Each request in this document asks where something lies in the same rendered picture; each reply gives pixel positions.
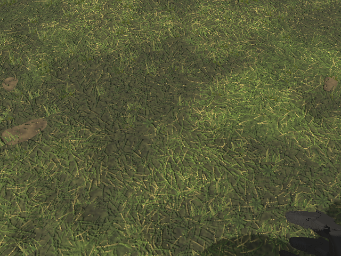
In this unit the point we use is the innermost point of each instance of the right robot hand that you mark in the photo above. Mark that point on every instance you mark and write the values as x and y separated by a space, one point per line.
320 223

